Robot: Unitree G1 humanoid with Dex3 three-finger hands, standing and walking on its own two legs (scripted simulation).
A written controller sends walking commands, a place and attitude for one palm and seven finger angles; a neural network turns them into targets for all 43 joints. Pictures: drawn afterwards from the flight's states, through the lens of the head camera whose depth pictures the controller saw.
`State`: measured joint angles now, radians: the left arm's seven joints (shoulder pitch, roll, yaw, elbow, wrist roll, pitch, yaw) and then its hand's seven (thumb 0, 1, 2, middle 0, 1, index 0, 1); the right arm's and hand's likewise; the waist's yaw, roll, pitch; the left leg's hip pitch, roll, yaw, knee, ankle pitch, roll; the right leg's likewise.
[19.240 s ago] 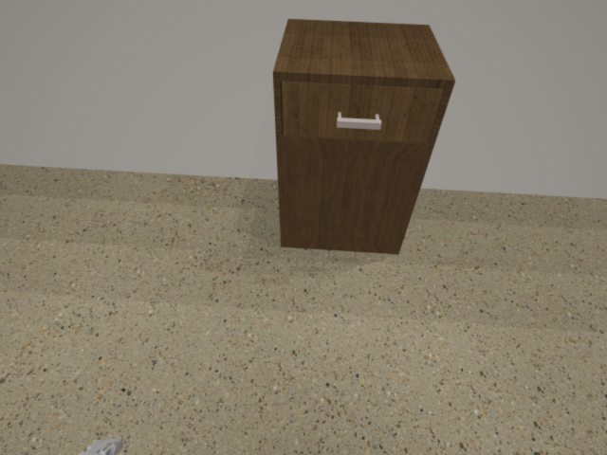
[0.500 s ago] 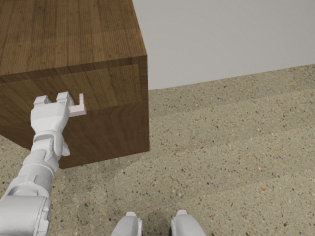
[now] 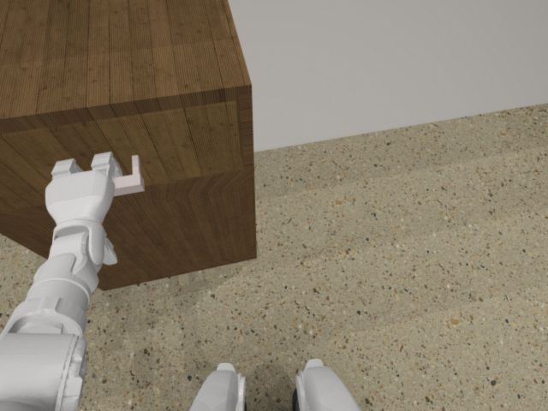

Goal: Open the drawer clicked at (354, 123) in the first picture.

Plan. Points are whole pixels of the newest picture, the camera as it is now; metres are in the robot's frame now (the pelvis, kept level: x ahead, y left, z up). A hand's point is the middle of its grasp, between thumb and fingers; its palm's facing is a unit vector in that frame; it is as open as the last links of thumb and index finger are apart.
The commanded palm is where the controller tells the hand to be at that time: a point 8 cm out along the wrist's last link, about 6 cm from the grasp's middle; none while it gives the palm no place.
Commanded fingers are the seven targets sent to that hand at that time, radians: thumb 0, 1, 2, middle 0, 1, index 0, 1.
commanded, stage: lower the fingers behind the handle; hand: left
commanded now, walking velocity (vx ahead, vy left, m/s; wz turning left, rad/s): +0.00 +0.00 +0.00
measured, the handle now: (100, 178) +0.47 +0.28 -0.02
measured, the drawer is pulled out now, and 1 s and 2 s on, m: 0.00 0.00 0.12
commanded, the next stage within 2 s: close the thumb around the handle in 0.02 s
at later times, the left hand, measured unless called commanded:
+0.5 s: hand (99, 211) +0.42 +0.28 -0.04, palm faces -0.04 -0.05 -1.00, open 9.8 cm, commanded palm +0.40 +0.27 +0.01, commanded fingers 0.00 0.62 0.78 -0.38 -1.32 -0.38 -1.32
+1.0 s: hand (98, 213) +0.42 +0.28 -0.04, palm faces -0.04 -0.03 -1.00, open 5.4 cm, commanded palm +0.40 +0.27 +0.01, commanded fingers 0.00 0.90 0.90 -0.40 -1.35 -0.40 -1.35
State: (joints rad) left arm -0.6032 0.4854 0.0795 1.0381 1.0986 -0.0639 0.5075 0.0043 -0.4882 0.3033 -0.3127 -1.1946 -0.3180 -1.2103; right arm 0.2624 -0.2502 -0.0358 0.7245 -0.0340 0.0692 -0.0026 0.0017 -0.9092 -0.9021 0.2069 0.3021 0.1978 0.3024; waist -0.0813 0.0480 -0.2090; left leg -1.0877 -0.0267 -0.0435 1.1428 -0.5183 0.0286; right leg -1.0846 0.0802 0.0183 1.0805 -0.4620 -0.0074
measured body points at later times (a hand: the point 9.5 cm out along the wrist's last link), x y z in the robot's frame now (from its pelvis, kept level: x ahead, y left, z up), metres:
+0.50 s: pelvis +0.00 +0.01 +0.00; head +0.13 +0.01 +0.43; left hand +0.42 +0.28 +0.01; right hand +0.06 -0.26 -0.13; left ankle +0.00 +0.10 -0.65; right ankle +0.02 -0.12 -0.65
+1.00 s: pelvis +0.00 +0.00 +0.00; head +0.13 +0.01 +0.43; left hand +0.42 +0.28 +0.01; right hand +0.07 -0.27 -0.13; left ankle +0.00 +0.10 -0.65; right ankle +0.02 -0.12 -0.65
